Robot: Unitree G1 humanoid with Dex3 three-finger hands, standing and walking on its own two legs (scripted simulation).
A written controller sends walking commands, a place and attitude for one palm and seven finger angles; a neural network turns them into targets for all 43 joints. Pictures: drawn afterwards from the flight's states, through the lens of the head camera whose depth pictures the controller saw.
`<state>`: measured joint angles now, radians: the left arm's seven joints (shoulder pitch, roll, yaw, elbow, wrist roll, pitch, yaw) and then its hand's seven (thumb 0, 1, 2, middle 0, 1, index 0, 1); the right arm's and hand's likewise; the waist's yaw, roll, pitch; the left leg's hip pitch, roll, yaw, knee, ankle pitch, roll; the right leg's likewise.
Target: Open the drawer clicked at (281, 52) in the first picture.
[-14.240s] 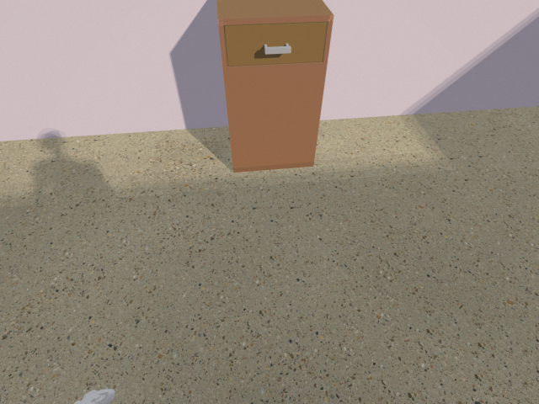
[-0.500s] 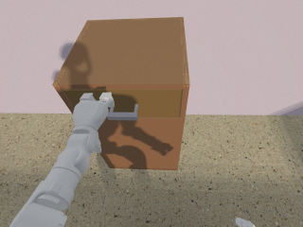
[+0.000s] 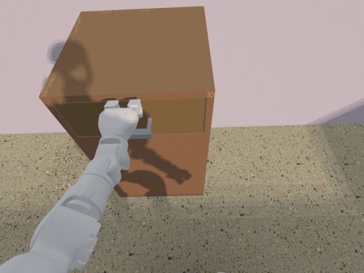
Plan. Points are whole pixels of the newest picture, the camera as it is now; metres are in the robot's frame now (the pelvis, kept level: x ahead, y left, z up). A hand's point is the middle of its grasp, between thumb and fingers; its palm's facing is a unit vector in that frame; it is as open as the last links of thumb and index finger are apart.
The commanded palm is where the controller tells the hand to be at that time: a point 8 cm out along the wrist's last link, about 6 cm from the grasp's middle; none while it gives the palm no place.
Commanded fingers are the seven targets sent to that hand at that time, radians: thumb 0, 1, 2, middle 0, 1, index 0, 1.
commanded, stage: move the hooked fingers above the handle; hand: left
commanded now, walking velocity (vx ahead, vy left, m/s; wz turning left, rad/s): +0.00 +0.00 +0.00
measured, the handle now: (133, 128) +0.51 +0.14 -0.05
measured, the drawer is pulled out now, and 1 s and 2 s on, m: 0.00 0.00 0.00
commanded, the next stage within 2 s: none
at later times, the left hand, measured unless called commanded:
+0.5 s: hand (132, 128) +0.46 +0.13 +0.01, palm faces -0.07 -0.01 -1.00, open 13.7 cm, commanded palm +0.44 +0.14 +0.05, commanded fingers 0.00 -0.50 0.30 -0.30 -1.20 -0.30 -1.20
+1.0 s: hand (131, 126) +0.46 +0.13 +0.01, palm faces +0.00 -0.02 -1.00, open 13.7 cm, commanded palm +0.44 +0.14 +0.06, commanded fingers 0.00 -0.50 0.30 -0.30 -1.20 -0.30 -1.20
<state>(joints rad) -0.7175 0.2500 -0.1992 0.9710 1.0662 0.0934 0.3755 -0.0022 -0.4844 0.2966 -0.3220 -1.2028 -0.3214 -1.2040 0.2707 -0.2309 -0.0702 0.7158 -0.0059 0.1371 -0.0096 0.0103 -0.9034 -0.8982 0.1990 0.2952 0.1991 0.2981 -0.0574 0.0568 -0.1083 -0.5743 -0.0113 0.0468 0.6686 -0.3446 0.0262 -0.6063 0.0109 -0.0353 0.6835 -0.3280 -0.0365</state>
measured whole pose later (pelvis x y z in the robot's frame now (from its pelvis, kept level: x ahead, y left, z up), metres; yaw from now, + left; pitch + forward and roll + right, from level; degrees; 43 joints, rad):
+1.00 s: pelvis +0.00 +0.01 -0.01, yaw -1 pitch +17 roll +0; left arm -0.83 0.21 -0.17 1.08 1.07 0.17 0.45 0.00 -0.48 0.30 -0.36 -1.23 -0.32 -1.23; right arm 0.28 -0.22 -0.05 0.71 -0.01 0.14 0.00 0.01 -0.90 -0.90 0.20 0.30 0.20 0.30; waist -0.09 0.07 -0.14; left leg -0.65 -0.01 0.06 0.72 -0.37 0.04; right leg -0.68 0.01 -0.02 0.72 -0.33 -0.02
